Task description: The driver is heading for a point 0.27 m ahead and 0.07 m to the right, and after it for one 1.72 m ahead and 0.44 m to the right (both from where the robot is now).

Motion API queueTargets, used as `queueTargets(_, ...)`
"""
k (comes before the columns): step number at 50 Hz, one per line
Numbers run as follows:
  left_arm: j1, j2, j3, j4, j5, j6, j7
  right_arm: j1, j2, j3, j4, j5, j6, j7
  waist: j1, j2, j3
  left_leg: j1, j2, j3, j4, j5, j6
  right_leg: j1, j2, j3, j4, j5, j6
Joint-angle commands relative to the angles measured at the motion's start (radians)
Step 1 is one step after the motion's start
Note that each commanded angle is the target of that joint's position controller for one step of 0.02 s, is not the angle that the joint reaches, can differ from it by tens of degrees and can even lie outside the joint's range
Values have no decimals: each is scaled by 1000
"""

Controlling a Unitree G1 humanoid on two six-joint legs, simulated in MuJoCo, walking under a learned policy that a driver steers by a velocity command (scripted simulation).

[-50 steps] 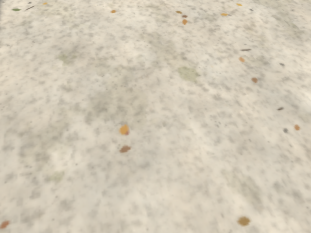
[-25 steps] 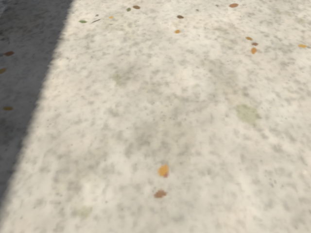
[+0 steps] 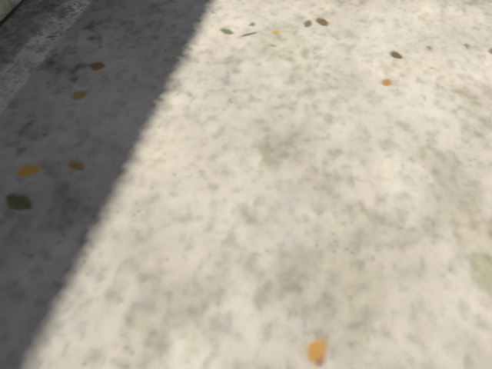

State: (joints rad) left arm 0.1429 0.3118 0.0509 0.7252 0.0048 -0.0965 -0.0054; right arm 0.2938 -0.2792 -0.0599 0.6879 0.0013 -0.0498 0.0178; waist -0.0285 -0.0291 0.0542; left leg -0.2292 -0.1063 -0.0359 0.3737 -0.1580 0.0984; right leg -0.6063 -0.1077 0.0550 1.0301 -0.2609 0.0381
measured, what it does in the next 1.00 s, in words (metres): walks ahead, turning right: right foot, then left foot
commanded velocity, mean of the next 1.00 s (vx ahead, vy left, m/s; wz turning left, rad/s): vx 0.15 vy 0.00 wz -0.37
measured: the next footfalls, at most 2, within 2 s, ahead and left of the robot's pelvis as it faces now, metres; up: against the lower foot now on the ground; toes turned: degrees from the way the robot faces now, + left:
right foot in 0.26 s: +0.33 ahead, -0.15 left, +0.00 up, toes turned -4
left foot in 0.72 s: +0.37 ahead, +0.07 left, +0.00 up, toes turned -26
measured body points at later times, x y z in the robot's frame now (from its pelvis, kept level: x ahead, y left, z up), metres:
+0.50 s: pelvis +0.21 -0.06 -0.01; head +0.26 -0.08 +0.44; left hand +0.40 +0.19 -0.11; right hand +0.31 -0.36 -0.12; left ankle +0.25 +0.09 -0.69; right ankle +0.29 -0.15 -0.74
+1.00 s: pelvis +0.26 -0.02 +0.00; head +0.30 -0.02 +0.45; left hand +0.52 +0.16 -0.11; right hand +0.26 -0.33 -0.09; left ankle +0.33 +0.08 -0.74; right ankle +0.19 -0.15 -0.69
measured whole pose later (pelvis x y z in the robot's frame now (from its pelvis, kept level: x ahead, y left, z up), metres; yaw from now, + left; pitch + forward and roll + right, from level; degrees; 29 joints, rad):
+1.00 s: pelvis +0.26 -0.02 +0.00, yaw -27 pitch +1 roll -1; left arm 0.19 0.32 0.08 0.66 -0.01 0.07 0.02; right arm 0.17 -0.25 -0.05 0.70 -0.01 0.01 -0.03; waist -0.02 -0.02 0.04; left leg -0.26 0.04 0.01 0.47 -0.22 0.00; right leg -0.44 0.02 0.07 0.92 -0.43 0.10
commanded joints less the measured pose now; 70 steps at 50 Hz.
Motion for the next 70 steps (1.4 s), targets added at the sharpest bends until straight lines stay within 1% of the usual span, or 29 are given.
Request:
queueTargets(1,29,50,7,-31,0,10,-1,-38,-145,-34,-55,-3,-29,-16,20,82,-65,25,255,-154,-184,295,170,-5,-24,-18,-145,184,23)
queueTargets(5,-86,35,-4,-50,-10,2,-16,0,-153,-27,-9,-7,-32,-19,-37,85,-16,28,238,-58,-191,280,114,56,16,-48,-382,428,-2)
queueTargets(9,-102,51,3,-63,-13,-5,-42,8,-157,-26,36,-12,-20,-23,-40,90,-32,147,282,-21,-102,426,82,75,58,-41,-467,397,-48)
queueTargets(13,93,136,47,-33,3,-2,-52,-54,-169,-34,32,4,11,-47,78,88,-131,213,246,21,240,676,8,267,140,-86,-559,305,-114)
queueTargets(14,180,206,65,-32,8,0,-42,-25,-149,-24,8,-17,13,-56,99,-25,-238,83,175,67,511,435,-52,482,16,79,-541,674,-173)
queueTargets(15,160,261,65,-58,14,8,-35,134,-50,5,-4,-42,5,-45,-3,-255,-363,-287,-3,59,888,-453,-138,824,-239,466,-503,976,-384)
queueTargets(16,187,185,53,-71,0,20,-33,127,-120,2,12,-23,0,-31,60,-164,-488,-367,5,-85,1006,-513,-144,880,-257,601,-584,755,-429)
queueTargets(17,131,153,47,-93,-7,32,-27,24,-158,-9,-9,7,5,-27,81,-92,-385,-426,53,-97,1023,-437,-137,788,-207,502,-615,563,-387)
queueTargets(18,85,129,40,-99,-14,46,-19,-42,-155,-9,-24,6,15,-34,74,-6,-288,-446,87,-77,977,-369,-136,667,-165,432,-649,413,-339)
queueTargets(21,19,122,37,-120,0,73,-2,-63,-136,-13,-40,-8,47,-51,13,-42,-151,-325,121,-65,757,-285,-143,363,-72,344,-736,246,-288)
queueTargets(24,21,150,53,-128,2,84,12,-40,-102,-5,-22,-14,45,-62,10,-76,-180,-258,96,-44,590,-262,-171,320,-41,302,-722,349,-292)
queueTargets(28,5,164,63,-143,-13,110,31,-82,-102,-8,-24,-9,50,-61,27,-82,-198,-215,86,-63,469,-151,-187,288,-14,332,-725,125,-261)
queueTargets(33,18,155,66,-149,-13,135,33,-122,-106,-15,-39,1,23,-46,48,-126,-167,-166,68,-72,284,-157,-165,325,-6,427,-696,49,-237)
queueTargets(35,0,147,64,-154,-24,144,35,-78,-108,-23,-24,5,10,-39,14,-129,-162,-61,67,-52,90,-65,-137,320,22,438,-647,83,-206)
queueTargets(36,17,125,58,-153,-28,146,36,-57,-140,-35,-19,-1,7,-40,9,-98,-165,32,133,-86,2,-8,-110,271,62,411,-594,26,-166)
queueTargets(37,48,77,45,-162,-24,145,33,-65,-222,-53,-32,-25,13,-46,41,95,-167,115,343,-280,-54,24,-16,146,153,280,-416,-170,-105)
queueTargets(38,29,105,56,-189,-28,133,29,-84,-248,-63,-28,-58,22,-44,49,342,-118,64,476,-476,-101,186,128,11,270,95,-191,-342,-52)
queueTargets(39,69,178,80,-161,-10,126,27,-129,-188,-47,-56,-56,20,-46,53,246,-122,50,497,-445,-78,239,157,6,204,113,7,-322,-15)
queueTargets(41,114,162,87,-110,-20,144,31,-190,-128,-31,-74,-24,24,-54,72,144,-111,63,383,-260,-32,242,81,-3,187,84,138,-217,23)
queueTargets(49,1,35,29,-160,-14,148,21,-132,-153,-35,-42,-10,53,-51,-7,221,-137,126,347,-118,-1,368,120,154,124,-15,-178,-195,59)
queueTargets(53,84,17,26,-99,-2,143,15,-135,-113,-12,-7,20,47,-25,43,212,-110,19,302,-126,33,305,81,445,141,-71,-677,86,10)
queueTargets(54,90,60,33,-99,3,141,18,-83,-113,-9,13,23,36,-20,35,183,-113,-48,284,-131,35,241,26,560,109,-23,-730,194,-20)
queueTargets(55,123,135,47,-105,9,142,30,-65,-93,1,9,-5,23,-10,21,52,-168,-121,228,-93,113,70,-45,685,-32,104,-676,422,-58)
queueTargets(56,71,180,55,-96,21,148,35,-46,-54,11,-4,-8,11,-4,-28,-155,-168,-149,157,-8,121,-157,-104,595,-129,145,-627,430,-162)
queueTargets(57,21,109,43,-109,22,141,29,-111,-102,4,-4,-10,15,-11,9,-133,-144,-87,157,10,147,-168,-137,490,-120,142,-656,276,-202)
queueTargets(58,6,104,43,-108,24,135,28,-149,-134,-9,-10,-1,22,-16,21,-124,-97,-122,138,23,186,-120,-141,479,-90,124,-670,189,-183)
queueTargets(61,26,121,53,-97,10,120,41,-132,-127,-17,-16,4,49,-31,33,-182,-53,-176,133,28,285,-123,-131,456,-126,130,-667,225,-184)
queueTargets(65,17,118,57,-102,3,112,58,-124,-102,-26,-33,17,69,-16,49,-146,-57,-287,161,22,535,-426,-117,491,-254,176,-657,452,-278)
queueTargets(70,-85,137,67,-98,-24,125,50,-46,-98,-34,-26,20,90,8,-2,-102,-101,-92,133,104,301,-179,-104,439,-190,12,-563,463,-203)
